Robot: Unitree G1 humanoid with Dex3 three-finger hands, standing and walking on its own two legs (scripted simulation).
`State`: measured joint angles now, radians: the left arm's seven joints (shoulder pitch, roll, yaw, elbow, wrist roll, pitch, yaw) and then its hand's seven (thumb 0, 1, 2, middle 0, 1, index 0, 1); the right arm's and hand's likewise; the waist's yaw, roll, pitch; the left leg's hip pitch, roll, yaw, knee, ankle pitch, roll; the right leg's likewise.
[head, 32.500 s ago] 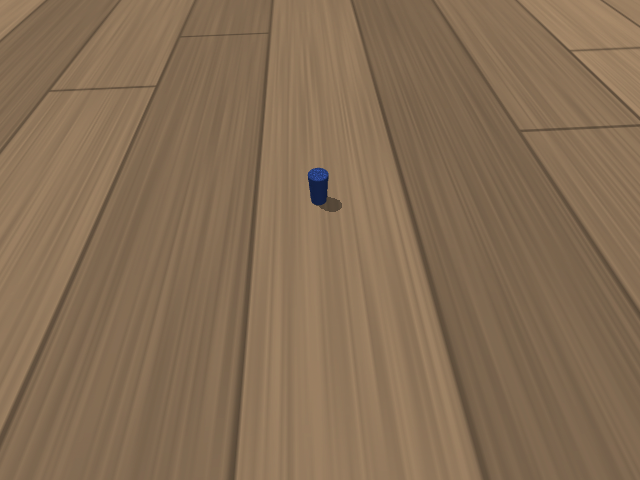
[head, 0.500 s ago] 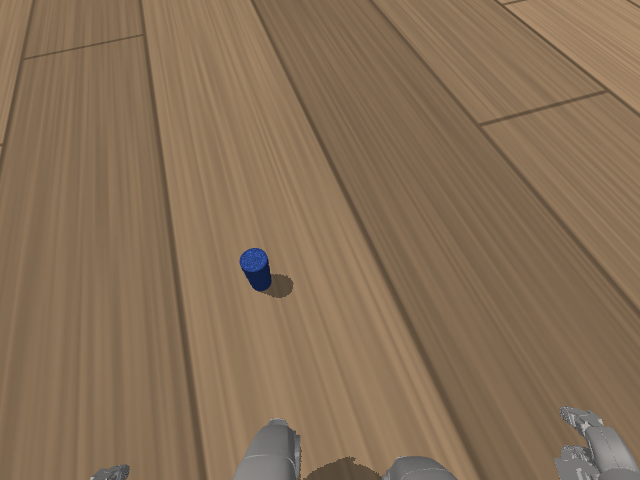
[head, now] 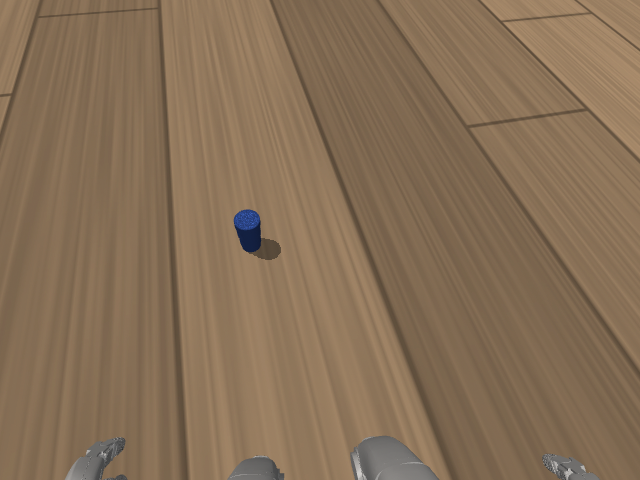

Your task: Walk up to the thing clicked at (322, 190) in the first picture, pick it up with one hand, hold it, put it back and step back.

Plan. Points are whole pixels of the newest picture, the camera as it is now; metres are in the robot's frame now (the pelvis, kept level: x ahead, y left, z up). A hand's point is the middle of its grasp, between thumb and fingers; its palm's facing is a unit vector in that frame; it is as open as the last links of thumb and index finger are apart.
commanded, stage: step back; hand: left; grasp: from the side
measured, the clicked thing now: (249, 232) +0.92 +0.24 -0.69
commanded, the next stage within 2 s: stand in 1.30 s
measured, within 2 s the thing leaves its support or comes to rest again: neither
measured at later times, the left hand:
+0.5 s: hand out of the picture -0.06 +0.25 -0.14, palm faces +0.06 -0.89 -0.45, open 7.3 cm
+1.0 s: hand out of the picture -0.05 +0.23 -0.14, palm faces +0.10 -0.91 -0.41, open 7.3 cm
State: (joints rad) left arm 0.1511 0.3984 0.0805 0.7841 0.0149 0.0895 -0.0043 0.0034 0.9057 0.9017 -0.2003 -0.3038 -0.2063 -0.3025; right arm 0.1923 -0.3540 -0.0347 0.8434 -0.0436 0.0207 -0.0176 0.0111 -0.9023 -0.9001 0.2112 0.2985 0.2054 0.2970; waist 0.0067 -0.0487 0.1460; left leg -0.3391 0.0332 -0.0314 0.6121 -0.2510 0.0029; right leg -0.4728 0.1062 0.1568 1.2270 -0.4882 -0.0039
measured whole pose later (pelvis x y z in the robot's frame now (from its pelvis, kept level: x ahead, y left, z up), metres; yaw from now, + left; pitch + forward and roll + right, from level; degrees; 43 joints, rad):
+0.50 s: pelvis -0.11 -0.04 -0.01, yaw +2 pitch -3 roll +3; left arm 0.23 0.41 0.07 0.91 0.03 -0.01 0.01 0.00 0.90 0.90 -0.20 -0.30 -0.21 -0.30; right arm 0.22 -0.36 -0.06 0.98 -0.04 0.02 0.02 0.01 -0.91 -0.90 0.20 0.30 0.20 0.30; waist 0.04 -0.01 0.11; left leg -0.24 -0.05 -0.03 0.59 -0.31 -0.01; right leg -0.28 -0.07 0.00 0.71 -0.38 0.00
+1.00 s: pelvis -0.08 -0.05 +0.00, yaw +5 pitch -3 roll +0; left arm 0.23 0.36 0.05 0.98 0.03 -0.05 0.00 0.00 0.90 0.90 -0.20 -0.30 -0.21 -0.30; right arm 0.21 -0.41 -0.07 0.99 -0.03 0.02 0.03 0.01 -0.91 -0.90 0.20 0.30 0.20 0.30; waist 0.04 0.04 0.09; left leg -0.36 0.03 -0.07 0.73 -0.40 0.00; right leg -0.23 -0.04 -0.08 0.59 -0.32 -0.01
